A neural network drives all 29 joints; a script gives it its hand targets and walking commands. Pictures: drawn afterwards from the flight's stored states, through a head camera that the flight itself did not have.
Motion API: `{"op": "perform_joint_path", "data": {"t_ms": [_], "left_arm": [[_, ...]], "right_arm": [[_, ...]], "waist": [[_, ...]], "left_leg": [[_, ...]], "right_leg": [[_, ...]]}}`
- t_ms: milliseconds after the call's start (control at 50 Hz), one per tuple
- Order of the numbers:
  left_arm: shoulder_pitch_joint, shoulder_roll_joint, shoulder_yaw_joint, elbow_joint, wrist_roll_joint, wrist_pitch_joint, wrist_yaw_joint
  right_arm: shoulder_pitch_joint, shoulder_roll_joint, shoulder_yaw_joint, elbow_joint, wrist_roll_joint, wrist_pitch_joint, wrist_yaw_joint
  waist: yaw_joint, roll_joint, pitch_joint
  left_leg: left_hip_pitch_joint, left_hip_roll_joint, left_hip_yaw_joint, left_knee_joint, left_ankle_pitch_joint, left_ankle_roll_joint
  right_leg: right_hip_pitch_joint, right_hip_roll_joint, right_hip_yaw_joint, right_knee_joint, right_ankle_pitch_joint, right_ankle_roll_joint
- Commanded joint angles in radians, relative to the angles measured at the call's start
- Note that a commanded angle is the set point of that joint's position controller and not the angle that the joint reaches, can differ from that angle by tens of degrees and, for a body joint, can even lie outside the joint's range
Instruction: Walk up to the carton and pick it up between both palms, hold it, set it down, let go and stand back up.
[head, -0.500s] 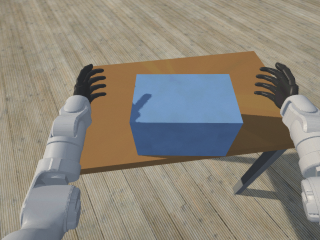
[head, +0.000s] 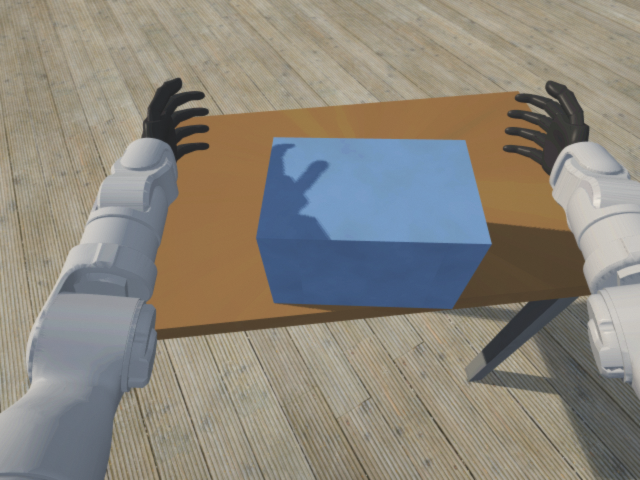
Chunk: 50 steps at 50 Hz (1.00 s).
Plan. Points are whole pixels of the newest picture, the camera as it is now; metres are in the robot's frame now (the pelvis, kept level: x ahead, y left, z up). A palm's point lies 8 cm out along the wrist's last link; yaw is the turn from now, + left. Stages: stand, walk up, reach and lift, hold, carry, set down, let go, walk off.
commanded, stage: reach and lift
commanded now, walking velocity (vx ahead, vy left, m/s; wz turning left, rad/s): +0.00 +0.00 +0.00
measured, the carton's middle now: (365, 225) +0.45 -0.06 +0.00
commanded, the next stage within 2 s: none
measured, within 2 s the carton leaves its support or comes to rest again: neither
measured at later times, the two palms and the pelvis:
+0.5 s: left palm (197, 202) +0.46 +0.18 +0.07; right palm (530, 209) +0.43 -0.28 +0.06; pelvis -0.02 +0.00 -0.02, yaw +0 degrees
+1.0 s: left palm (227, 205) +0.46 +0.14 +0.06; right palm (501, 209) +0.44 -0.24 +0.05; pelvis -0.03 -0.01 -0.03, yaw +1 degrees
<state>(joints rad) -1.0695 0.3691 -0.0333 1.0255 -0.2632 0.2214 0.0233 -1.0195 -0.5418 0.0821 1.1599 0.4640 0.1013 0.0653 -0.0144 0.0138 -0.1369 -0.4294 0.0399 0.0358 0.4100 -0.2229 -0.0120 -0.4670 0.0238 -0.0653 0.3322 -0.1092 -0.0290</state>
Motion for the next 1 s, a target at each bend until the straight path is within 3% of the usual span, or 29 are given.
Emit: {"op": "perform_joint_path", "data": {"t_ms": [0,40,60,100,120,200,260,340,380,400,420,440,480,500,520,560,600,640,660,720,780,800,860,880,920,980], "left_arm": [[-0.301,0.115,0.018,-0.036,0.022,-0.127,-0.009],[-0.308,0.091,-0.002,-0.021,0.007,-0.196,-0.002],[-0.282,0.072,-0.024,0.082,0.015,-0.228,-0.006],[-0.326,0.069,-0.044,0.088,-0.006,-0.305,0.000],[-0.344,0.063,-0.060,0.096,-0.015,-0.338,0.007],[-0.401,0.083,-0.065,0.113,-0.033,-0.440,0.031],[-0.416,0.094,-0.063,0.151,-0.048,-0.480,0.032],[-0.389,0.073,-0.078,0.261,-0.057,-0.501,0.020],[-0.387,0.070,-0.087,0.304,-0.063,-0.520,0.020],[-0.394,0.079,-0.083,0.302,-0.078,-0.534,0.021],[-0.400,0.079,-0.095,0.319,-0.083,-0.540,0.021],[-0.412,0.067,-0.107,0.334,-0.099,-0.543,0.020],[-0.412,0.081,-0.116,0.363,-0.114,-0.548,0.017],[-0.405,0.075,-0.127,0.393,-0.121,-0.547,0.013],[-0.408,0.064,-0.132,0.392,-0.121,-0.548,0.008],[-0.419,0.074,-0.132,0.398,-0.127,-0.555,0.007],[-0.443,0.065,-0.158,0.399,-0.141,-0.566,0.007],[-0.480,0.074,-0.156,0.377,-0.138,-0.574,0.012],[-0.488,0.062,-0.170,0.389,-0.139,-0.574,0.013],[-0.497,0.042,-0.158,0.351,-0.120,-0.571,0.017],[-0.518,0.032,-0.137,0.327,-0.106,-0.582,0.028],[-0.531,0.035,-0.136,0.314,-0.104,-0.581,0.030],[-0.508,0.012,-0.118,0.336,-0.081,-0.565,0.033],[-0.502,0.000,-0.100,0.339,-0.069,-0.563,0.035],[-0.487,-0.012,-0.080,0.330,-0.033,-0.568,0.033],[-0.449,-0.023,-0.051,0.374,-0.011,-0.571,0.039]], "right_arm": [[-0.328,-0.137,0.002,-0.079,-0.001,-0.102,-0.004],[-0.327,-0.134,0.004,-0.090,-0.011,-0.158,0.000],[-0.302,-0.107,0.008,-0.012,-0.024,-0.174,0.000],[-0.315,-0.087,0.010,0.001,-0.020,-0.214,0.004],[-0.322,-0.093,0.001,0.017,-0.024,-0.235,0.006],[-0.354,-0.105,-0.031,-0.004,-0.038,-0.315,-0.011],[-0.381,-0.120,-0.019,0.008,-0.034,-0.347,-0.024],[-0.374,-0.128,0.007,0.087,-0.025,-0.371,-0.032],[-0.390,-0.124,0.026,0.120,-0.012,-0.387,-0.028],[-0.396,-0.106,0.056,0.097,0.011,-0.396,-0.027],[-0.402,-0.103,0.060,0.094,0.015,-0.399,-0.025],[-0.427,-0.103,0.069,0.081,0.025,-0.397,-0.021],[-0.428,-0.096,0.094,0.089,0.039,-0.390,-0.019],[-0.424,-0.067,0.108,0.105,0.052,-0.383,-0.017],[-0.417,-0.073,0.111,0.130,0.053,-0.380,-0.015],[-0.432,-0.072,0.135,0.131,0.074,-0.375,-0.011],[-0.434,-0.038,0.136,0.134,0.080,-0.375,-0.007],[-0.457,-0.034,0.126,0.119,0.071,-0.369,-0.008],[-0.454,-0.028,0.117,0.131,0.061,-0.366,-0.009],[-0.438,-0.012,0.092,0.158,0.046,-0.360,-0.015],[-0.461,0.009,0.044,0.113,-0.005,-0.368,-0.031],[-0.466,-0.005,0.017,0.086,-0.026,-0.372,-0.042],[-0.469,0.019,-0.017,0.084,-0.072,-0.370,-0.068],[-0.466,0.030,-0.028,0.092,-0.085,-0.370,-0.075],[-0.444,0.058,-0.037,0.082,-0.103,-0.378,-0.087],[-0.446,0.081,-0.023,0.090,-0.098,-0.381,-0.093]], "waist": [[0.007,-0.043,-0.506],[0.003,-0.027,-0.568],[-0.010,-0.025,-0.509],[-0.004,-0.009,-0.565],[-0.017,0.011,-0.570],[-0.019,0.042,-0.715],[-0.025,-0.015,-0.811],[-0.037,-0.031,-0.804],[-0.019,-0.049,-0.825],[0.001,-0.062,-0.833],[-0.012,-0.057,-0.840],[-0.004,-0.060,-0.845],[-0.011,-0.097,-0.821],[0.004,-0.099,-0.756],[-0.008,-0.082,-0.736],[0.011,-0.092,-0.728],[0.007,-0.078,-0.728],[0.014,-0.065,-0.754],[-0.006,-0.050,-0.755],[-0.015,-0.028,-0.794],[-0.025,-0.032,-0.861],[-0.037,-0.006,-0.883],[-0.058,-0.036,-0.875],[-0.058,-0.052,-0.861],[-0.054,-0.017,-0.862],[-0.023,-0.046,-0.825]], "left_leg": [[0.069,-0.045,-0.017,0.002,0.309,-0.001],[0.117,-0.038,-0.017,0.038,0.378,-0.020],[0.090,-0.039,-0.022,0.053,0.338,-0.015],[0.075,-0.035,-0.019,0.055,0.294,-0.016],[0.072,-0.032,-0.023,0.055,0.278,-0.022],[0.074,-0.033,-0.021,0.120,0.331,-0.041],[0.041,-0.035,-0.015,0.157,0.373,-0.041],[-0.032,-0.042,-0.013,0.176,0.355,-0.042],[-0.055,-0.038,-0.001,0.178,0.326,-0.041],[-0.079,-0.039,-0.006,0.185,0.321,-0.036],[-0.106,-0.040,-0.003,0.191,0.327,-0.030],[-0.114,-0.038,-0.004,0.190,0.312,-0.032],[-0.179,-0.043,0.002,0.198,0.269,-0.016],[-0.217,-0.044,0.003,0.188,0.222,-0.015],[-0.230,-0.045,0.004,0.188,0.217,-0.012],[-0.261,-0.044,0.004,0.197,0.196,-0.003],[-0.289,-0.046,0.005,0.199,0.162,0.000],[-0.298,-0.047,0.008,0.207,0.126,0.004],[-0.300,-0.048,0.005,0.208,0.126,0.000],[-0.281,-0.050,0.013,0.220,0.132,-0.008],[-0.281,-0.052,0.013,0.235,0.133,-0.009],[-0.285,-0.052,0.011,0.231,0.120,-0.012],[-0.281,-0.053,0.014,0.224,0.144,-0.019],[-0.272,-0.056,0.014,0.234,0.151,-0.020],[-0.271,-0.056,0.013,0.229,0.185,-0.024],[-0.275,-0.057,0.012,0.196,0.186,-0.022]], "right_leg": [[0.377,0.011,0.049,0.083,0.381,0.056],[0.315,0.017,0.032,0.089,0.394,0.051],[0.270,0.015,0.035,0.089,0.346,0.048],[0.229,0.009,0.032,0.097,0.291,0.044],[0.194,0.007,0.026,0.101,0.264,0.043],[0.110,0.012,0.017,0.144,0.316,0.047],[0.140,0.018,0.009,0.179,0.388,0.054],[0.155,0.020,0.014,0.215,0.408,0.063],[0.137,0.024,0.007,0.226,0.377,0.063],[0.138,0.016,0.014,0.238,0.369,0.065],[0.140,0.018,0.018,0.246,0.382,0.068],[0.129,0.019,0.011,0.248,0.356,0.065],[0.148,0.012,0.028,0.262,0.345,0.066],[0.150,0.008,0.031,0.261,0.323,0.069],[0.145,-0.001,0.040,0.266,0.310,0.067],[0.127,-0.005,0.046,0.282,0.276,0.068],[0.102,-0.011,0.046,0.290,0.252,0.070],[0.083,-0.018,0.051,0.296,0.205,0.070],[0.067,-0.021,0.051,0.300,0.207,0.066],[0.050,-0.020,0.046,0.301,0.196,0.066],[0.064,-0.017,0.044,0.304,0.201,0.069],[0.072,-0.018,0.040,0.302,0.200,0.063],[0.106,-0.010,0.030,0.298,0.254,0.067],[0.098,-0.012,0.038,0.297,0.267,0.067],[0.144,-0.019,0.047,0.291,0.307,0.064],[0.169,-0.018,0.049,0.277,0.315,0.066]]}}
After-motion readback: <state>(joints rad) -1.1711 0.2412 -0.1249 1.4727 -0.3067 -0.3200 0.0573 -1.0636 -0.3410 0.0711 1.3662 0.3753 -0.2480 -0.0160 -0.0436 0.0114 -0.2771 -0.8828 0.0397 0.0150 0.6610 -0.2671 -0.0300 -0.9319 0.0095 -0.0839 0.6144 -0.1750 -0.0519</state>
